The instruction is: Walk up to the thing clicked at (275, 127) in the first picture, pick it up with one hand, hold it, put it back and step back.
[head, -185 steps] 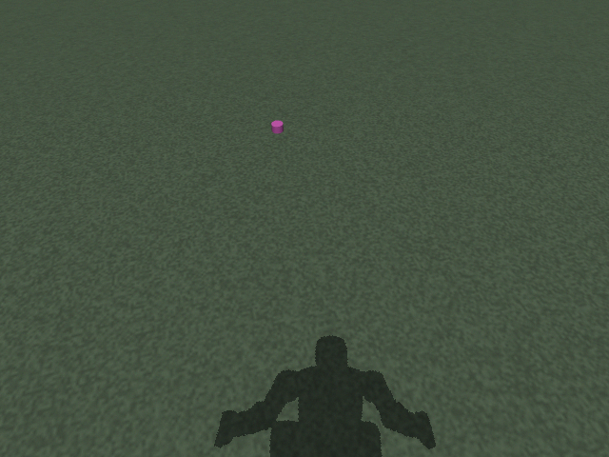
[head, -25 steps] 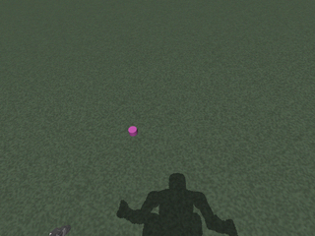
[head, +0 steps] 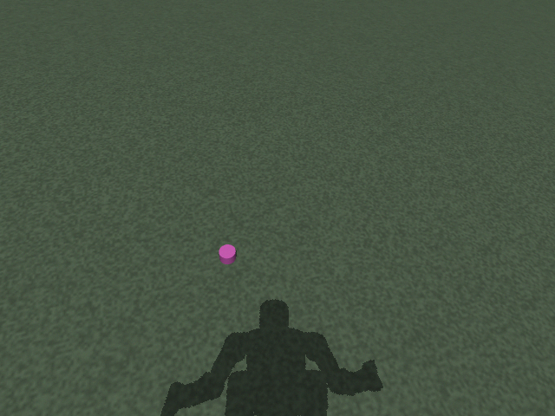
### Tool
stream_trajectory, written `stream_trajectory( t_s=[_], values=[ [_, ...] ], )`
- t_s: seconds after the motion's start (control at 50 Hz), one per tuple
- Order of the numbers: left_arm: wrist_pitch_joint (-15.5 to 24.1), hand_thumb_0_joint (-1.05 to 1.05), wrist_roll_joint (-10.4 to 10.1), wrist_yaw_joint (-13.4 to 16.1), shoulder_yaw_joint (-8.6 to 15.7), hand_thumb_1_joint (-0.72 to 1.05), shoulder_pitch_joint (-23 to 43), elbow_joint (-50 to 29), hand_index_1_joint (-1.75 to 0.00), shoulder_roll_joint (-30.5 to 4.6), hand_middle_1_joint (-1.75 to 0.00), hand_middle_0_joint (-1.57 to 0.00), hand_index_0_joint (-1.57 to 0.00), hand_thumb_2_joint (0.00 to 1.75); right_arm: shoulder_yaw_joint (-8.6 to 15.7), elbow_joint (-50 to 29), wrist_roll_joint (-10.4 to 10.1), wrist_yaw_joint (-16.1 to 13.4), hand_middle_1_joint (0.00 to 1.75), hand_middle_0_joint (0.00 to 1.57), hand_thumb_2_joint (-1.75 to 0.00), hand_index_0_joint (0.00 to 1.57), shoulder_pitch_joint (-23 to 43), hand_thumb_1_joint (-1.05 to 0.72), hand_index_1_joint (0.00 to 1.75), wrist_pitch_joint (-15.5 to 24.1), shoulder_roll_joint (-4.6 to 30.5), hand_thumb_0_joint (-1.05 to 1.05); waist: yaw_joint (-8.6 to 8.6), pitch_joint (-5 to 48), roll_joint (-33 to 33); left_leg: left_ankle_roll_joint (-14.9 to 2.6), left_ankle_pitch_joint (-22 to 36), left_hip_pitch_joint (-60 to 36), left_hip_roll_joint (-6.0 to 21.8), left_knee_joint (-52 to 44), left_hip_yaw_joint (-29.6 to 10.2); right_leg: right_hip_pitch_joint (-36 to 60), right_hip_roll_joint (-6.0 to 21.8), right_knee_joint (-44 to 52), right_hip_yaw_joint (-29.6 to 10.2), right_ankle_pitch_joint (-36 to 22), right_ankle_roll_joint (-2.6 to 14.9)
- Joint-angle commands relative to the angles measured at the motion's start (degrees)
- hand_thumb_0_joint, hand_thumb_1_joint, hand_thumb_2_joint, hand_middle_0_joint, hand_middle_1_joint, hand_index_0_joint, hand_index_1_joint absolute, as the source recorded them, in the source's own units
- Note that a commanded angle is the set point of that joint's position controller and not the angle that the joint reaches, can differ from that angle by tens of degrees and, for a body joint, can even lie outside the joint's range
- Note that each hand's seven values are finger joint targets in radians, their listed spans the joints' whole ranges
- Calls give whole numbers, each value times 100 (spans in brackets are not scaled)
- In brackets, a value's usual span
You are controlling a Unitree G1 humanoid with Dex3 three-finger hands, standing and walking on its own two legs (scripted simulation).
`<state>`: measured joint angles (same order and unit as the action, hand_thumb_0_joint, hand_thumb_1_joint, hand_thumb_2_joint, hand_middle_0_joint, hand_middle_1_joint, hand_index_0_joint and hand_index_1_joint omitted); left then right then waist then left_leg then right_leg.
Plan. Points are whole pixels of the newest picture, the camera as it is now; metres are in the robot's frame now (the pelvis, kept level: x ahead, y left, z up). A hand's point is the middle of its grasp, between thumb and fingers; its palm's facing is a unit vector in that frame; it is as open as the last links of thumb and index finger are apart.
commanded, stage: walk up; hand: left
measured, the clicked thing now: (227, 254) +0.85 +0.19 -0.74
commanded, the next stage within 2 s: none
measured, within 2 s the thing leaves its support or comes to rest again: neither
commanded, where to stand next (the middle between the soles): +0.46 -0.01 m, yaw +0 degrees
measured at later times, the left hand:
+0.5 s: hand (159, 346) +0.26 +0.21 -0.11, palm faces -0.04 -0.91 -0.41, open 7.4 cm
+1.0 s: hand (146, 316) +0.33 +0.26 -0.16, palm faces -0.05 -0.94 -0.32, open 7.4 cm
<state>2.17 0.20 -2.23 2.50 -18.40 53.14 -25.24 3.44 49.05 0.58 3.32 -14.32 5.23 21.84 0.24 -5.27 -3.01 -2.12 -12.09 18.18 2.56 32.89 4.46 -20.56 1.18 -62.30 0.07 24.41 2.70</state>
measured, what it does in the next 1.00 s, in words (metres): walks ahead: right foot, then left foot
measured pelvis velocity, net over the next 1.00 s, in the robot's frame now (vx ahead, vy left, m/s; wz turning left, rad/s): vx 0.30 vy -0.01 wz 0.00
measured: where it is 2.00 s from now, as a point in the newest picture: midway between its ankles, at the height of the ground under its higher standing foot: (277, 372)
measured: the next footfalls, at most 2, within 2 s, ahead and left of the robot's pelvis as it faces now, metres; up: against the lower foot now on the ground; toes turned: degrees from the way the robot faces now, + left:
right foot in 0.38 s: +0.26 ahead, -0.17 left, +0.00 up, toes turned -6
left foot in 0.86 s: +0.41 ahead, +0.10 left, +0.00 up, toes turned +4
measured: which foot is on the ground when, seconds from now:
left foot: down 0.00-0.40, up 0.42-0.84, down 0.86-1.00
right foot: up 0.00-0.36, down 0.38-0.88, up 0.90-1.00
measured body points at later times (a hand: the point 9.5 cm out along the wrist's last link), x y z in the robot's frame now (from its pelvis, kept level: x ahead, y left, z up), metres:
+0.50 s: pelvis +0.16 -0.06 +0.00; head +0.18 -0.09 +0.45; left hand +0.26 +0.26 -0.09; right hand +0.20 -0.37 -0.14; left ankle +0.11 +0.09 -0.66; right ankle +0.22 -0.16 -0.73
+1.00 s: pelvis +0.30 -0.01 +0.00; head +0.32 +0.02 +0.45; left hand +0.34 +0.31 -0.14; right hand +0.38 -0.33 -0.09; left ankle +0.37 +0.09 -0.73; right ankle +0.27 -0.15 -0.67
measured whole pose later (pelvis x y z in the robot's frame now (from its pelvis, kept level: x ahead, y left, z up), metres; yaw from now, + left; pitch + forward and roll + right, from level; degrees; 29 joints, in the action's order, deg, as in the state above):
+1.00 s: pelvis +0.30 -0.01 +0.00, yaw +0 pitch -4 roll -1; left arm 1.8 0.4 -1.8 2.3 -18.9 51.4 -24.7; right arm 3.4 48.5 0.7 3.1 -15.2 4.4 22.0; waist 0.2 -5.5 -3.1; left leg -2.1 -12.4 18.1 2.1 34.0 3.7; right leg -21.2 1.2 -61.0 0.3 25.8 2.7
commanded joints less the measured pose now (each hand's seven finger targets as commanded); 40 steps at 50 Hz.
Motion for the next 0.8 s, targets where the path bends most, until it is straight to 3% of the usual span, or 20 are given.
stream_trajectory(
  t_s=[0.0, 0.04, 0.1, 0.18, 0.24, 0.3, 0.32, 0.34, 0.36, 0.38, 0.4, 0.42, 0.44, 0.46, 0.48, 0.54, 0.62, 0.66, 0.72, 0.78],
  values=[
    [111, 0, -84, 14, 279, 90, -418, -367, -30, -1031, -30, -20, -20, 90, 377, -217, -116, -214, 30, 20, -90, 20, -511, -90, 30, 128, 1578, 0, -84, 483, 1090, -696, 1031, -1293, 1231, -1678, -1385, -1081, 307, 43, -406, -688, -110],
    [65, 0, -39, -21, 275, 90, -356, -387, -30, -1001, -30, -20, -20, 90, 384, -322, -96, -223, 30, 20, -90, 20, -464, -90, 30, 132, 1589, 0, -88, 394, 1101, -853, 623, -1156, 1269, -1856, -1213, -1071, 355, 352, -332, -871, -222],
    [51, 0, 11, -85, 285, 90, 77, -521, -30, -934, -30, -20, -20, 90, 403, -344, -52, -223, 30, 20, -90, 20, -512, -90, 30, 139, 1620, 0, -181, 145, 1104, -1002, 537, -1219, 1292, -2013, -1062, -1370, 478, 963, -250, -1097, -318],
    [78, 0, 48, -177, 311, 90, 522, -636, -30, -888, -30, -20, -20, 90, 419, -365, -40, -184, 30, 20, -90, 20, -474, -90, 30, 110, 1702, 0, -222, -156, 1062, -1020, -264, -916, 1229, -2101, -891, -1100, 602, 1866, -48, -1429, -288],
    [140, 0, 33, -210, 333, 90, 673, -616, -30, -835, -30, -20, -20, 90, 410, -438, -24, -160, 30, 20, -90, 20, -305, -90, 30, 90, 1705, 0, -149, -200, 1053, -949, -418, -475, 1209, -1948, -755, -383, 541, 2546, 65, -1681, -216],
    [205, 0, 48, -181, 355, 90, 523, -530, -30, -827, -30, -20, -20, 90, 412, -460, -18, -160, 30, 20, -90, 20, -339, -90, 30, 34, 1702, 0, -62, 85, 914, -867, 156, -605, 1188, -1307, -703, 223, 260, 2953, 345, -1498, -134],
    [247, 0, 64, -136, 388, 90, 200, -417, -30, -879, -30, -20, -20, 90, 392, -498, -31, -173, 30, 20, -90, 20, -331, -90, 30, 10, 1640, 0, 116, 291, 683, -755, 305, -465, 1165, -825, -682, 818, 182, 3124, 343, -1531, -98],
    [318, 0, 73, -70, 474, 90, -209, -313, -30, -1080, -30, -20, -20, 90, 301, -507, -25, -176, 30, 20, -90, 20, -490, -90, 30, -1, 1405, 0, 291, 684, 103, -607, 845, -359, 839, 277, -397, 1651, 113, 3450, 209, -1242, -9],
    [386, 0, 112, 7, 596, 90, -702, -232, -30, -1383, -30, -20, -20, 90, 171, -523, -47, -166, 30, 20, -90, 20, -792, -90, 30, 9, 1051, 0, 479, 1122, -912, -391, 425, 153, 345, 1806, 3, 2355, 750, 3973, -729, -573, 191],
    [419, 0, 79, 68, 661, 90, -721, -361, -30, -1769, -30, -20, -20, 90, 60, -576, -49, -150, 30, 20, -90, 20, -994, -90, 30, -16, 771, 0, 382, 1085, -1651, -57, -1703, 1421, -337, 2761, -52, 2880, 2025, 4455, -2933, -381, 597],
    [370, 0, -8, 69, 647, 90, -622, -349, -30, -1829, -30, -20, -20, 90, 211, -441, -20, -227, 30, 20, -90, 20, -762, -90, 30, -91, 1401, 0, 484, 815, -1002, -18, -1829, 1836, -240, 3183, -394, 2738, 2356, 4628, -3570, -501, 1135],
    [341, 0, -80, 84, 622, 90, -457, -433, -30, -1744, -30, -20, -20, 90, 244, -365, -2, -268, 30, 20, -90, 20, -612, -90, 30, -118, 1536, 0, 423, 536, -764, -12, -1688, 1841, -9, 3331, -654, 2235, 2317, 4645, -3328, -766, 1202],
    [334, 0, -119, 111, 569, 90, -345, -488, -30, -1551, -30, -20, -20, 90, 251, -292, -64, -254, 30, 20, -90, 20, -541, -90, 30, -117, 1506, 0, 355, 368, -528, -8, -1376, 1749, 56, 3306, -930, 1984, 2054, 4633, -2634, -1369, 1042],
    [340, 0, -115, 143, 496, 90, -183, -524, -30, -1381, -30, -20, -20, 90, 251, -205, -124, -229, 30, 20, -90, 20, -591, -90, 30, -138, 1430, 0, 227, 291, -431, 7, -1126, 1552, 82, 3155, -1036, 1739, 1733, 4570, -1962, -1886, 758],
    [354, 0, -107, 150, 462, 90, -23, -589, -30, -1297, -30, -20, -20, 90, 227, -157, -134, -192, 30, 20, -90, 20, -681, -90, 30, -168, 1350, 0, 99, 338, -514, 7, -963, 1387, 99, 2943, -930, 1667, 1497, 4506, -1459, -2282, 646],
    [396, 0, -65, 147, 429, 90, 49, -677, -30, -1216, -30, -20, -20, 90, 265, -97, -67, -112, 30, 20, -90, 20, -746, -90, 30, -253, 1254, 0, 45, 281, -549, 85, -394, 1128, 0, 2717, -814, 1198, 1218, 4620, -784, -2482, 661],
    [398, 0, 14, 120, 469, 90, 176, -870, -30, -1288, -30, -20, -20, 90, 333, -180, -2, -25, 30, 20, -90, 20, -443, -90, 30, -297, 1250, 0, 41, 65, -517, 285, -56, 1298, 172, 1823, -769, 973, 1328, 5020, -607, -910, 875],
    [391, 0, 52, 94, 511, 90, 159, -917, -30, -1345, -30, -20, -20, 90, 328, -239, 49, 28, 30, 20, -90, 20, -163, -90, 30, -266, 1219, 0, 139, -49, -525, 311, -42, 1262, 307, 1198, -652, 928, 1423, 5047, -625, -219, 993],
    [373, 0, 49, 81, 497, 90, -120, -872, -30, -1352, -30, -20, -20, 90, 313, -323, 86, 56, 30, 20, -90, 20, 196, -90, 30, -186, 1133, 0, 311, -56, -449, 262, 140, 959, 310, 480, -476, 969, 1381, 4773, -513, -504, 945],
    [329, 0, 16, 68, 485, 90, -1, -916, -30, -1430, -30, -20, -20, 90, 335, -268, 82, 48, 30, 20, -90, 20, 90, -90, 30, -95, 1168, 0, 146, 185, -308, 140, 119, 131, 209, -3, -283, 746, 1481, 4318, -491, -845, 901]
  ],
)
